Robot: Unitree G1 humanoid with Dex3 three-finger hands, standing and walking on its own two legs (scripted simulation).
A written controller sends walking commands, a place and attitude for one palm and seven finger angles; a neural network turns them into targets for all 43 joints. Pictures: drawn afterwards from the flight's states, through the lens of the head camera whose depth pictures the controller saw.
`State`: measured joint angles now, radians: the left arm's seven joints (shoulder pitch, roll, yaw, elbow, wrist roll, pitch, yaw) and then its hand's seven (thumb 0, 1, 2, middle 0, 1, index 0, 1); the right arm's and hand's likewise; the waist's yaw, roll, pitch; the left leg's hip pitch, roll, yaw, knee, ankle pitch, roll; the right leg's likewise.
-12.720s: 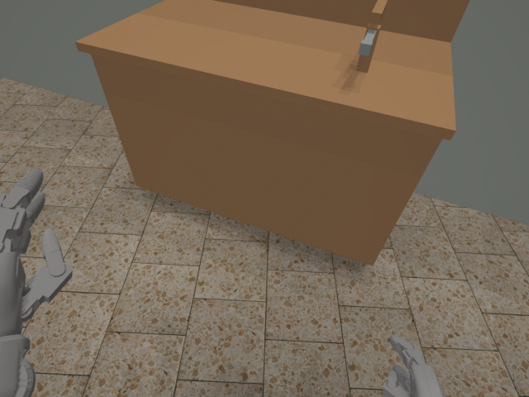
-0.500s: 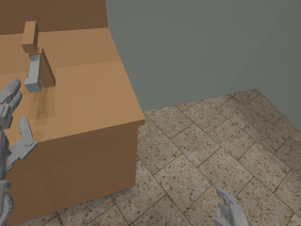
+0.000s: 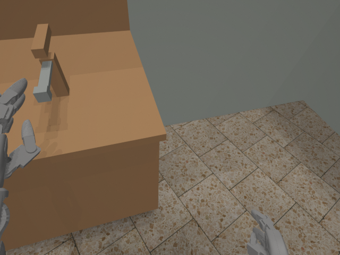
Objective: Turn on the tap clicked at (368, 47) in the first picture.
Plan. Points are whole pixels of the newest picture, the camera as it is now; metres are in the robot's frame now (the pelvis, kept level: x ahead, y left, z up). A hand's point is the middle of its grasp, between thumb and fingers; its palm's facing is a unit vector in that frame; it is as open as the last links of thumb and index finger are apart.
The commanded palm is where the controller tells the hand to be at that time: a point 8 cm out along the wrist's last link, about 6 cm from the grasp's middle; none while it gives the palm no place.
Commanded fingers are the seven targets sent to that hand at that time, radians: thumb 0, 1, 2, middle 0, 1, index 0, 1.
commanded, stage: come to a stop and stand still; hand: left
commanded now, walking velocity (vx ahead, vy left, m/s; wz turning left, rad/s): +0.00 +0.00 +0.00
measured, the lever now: (42, 93) +0.40 +0.35 +0.15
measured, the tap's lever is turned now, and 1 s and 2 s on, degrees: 0 0 0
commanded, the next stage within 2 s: look again from close up in 0.72 s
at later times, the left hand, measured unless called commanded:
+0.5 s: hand (45, 144) +0.25 +0.26 +0.17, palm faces +0.41 -0.84 -0.35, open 7.5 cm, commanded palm +0.18 +0.28 +0.17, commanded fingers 0.00 0.90 0.90 -0.20 -0.30 -0.20 -0.30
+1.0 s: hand (46, 150) +0.24 +0.26 +0.16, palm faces +0.36 -0.86 -0.35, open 7.5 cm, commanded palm +0.18 +0.29 +0.17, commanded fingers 0.00 0.90 0.90 -0.20 -0.30 -0.20 -0.30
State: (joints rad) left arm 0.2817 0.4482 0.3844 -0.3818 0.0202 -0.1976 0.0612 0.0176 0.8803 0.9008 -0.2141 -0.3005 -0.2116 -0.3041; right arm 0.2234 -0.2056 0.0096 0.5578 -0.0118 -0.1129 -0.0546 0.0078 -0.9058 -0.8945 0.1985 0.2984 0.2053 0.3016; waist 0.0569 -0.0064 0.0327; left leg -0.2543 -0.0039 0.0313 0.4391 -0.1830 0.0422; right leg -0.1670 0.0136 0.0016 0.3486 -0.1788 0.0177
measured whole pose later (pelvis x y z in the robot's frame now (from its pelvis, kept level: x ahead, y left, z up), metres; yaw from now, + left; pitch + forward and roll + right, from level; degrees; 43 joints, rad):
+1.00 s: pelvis +0.02 +0.02 +0.00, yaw -2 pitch +0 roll -1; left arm 0.40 0.36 0.35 -0.44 -0.04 -0.19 0.11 0.02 0.89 0.90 -0.21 -0.30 -0.21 -0.30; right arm 0.20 -0.19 0.03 0.56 -0.01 -0.10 -0.04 0.01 -0.90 -0.89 0.20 0.30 0.21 0.30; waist 0.03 -0.02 0.02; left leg -0.23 -0.02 0.07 0.43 -0.21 0.07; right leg -0.17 -0.01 0.04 0.35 -0.20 0.04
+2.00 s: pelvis +0.03 +0.01 +0.00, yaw -2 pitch +1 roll -1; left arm 0.44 0.39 0.36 -0.45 -0.05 -0.18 0.09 0.02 0.88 0.90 -0.21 -0.30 -0.21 -0.30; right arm 0.18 -0.19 0.02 0.53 -0.01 -0.10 -0.04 0.01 -0.91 -0.89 0.20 0.30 0.21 0.30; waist 0.00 -0.04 0.02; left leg -0.22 0.00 0.07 0.44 -0.24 0.05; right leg -0.15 0.01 0.04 0.36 -0.23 0.02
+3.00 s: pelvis +0.01 +0.01 +0.00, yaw -2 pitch +0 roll -1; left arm 0.43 0.39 0.35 -0.41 -0.04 -0.24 0.08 0.02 0.88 0.90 -0.22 -0.30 -0.22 -0.30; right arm 0.23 -0.19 0.02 0.58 0.00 -0.15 -0.03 0.01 -0.91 -0.89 0.20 0.30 0.21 0.30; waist 0.03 -0.04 0.04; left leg -0.25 0.00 0.07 0.46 -0.22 0.05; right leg -0.19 0.01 0.04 0.40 -0.22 0.02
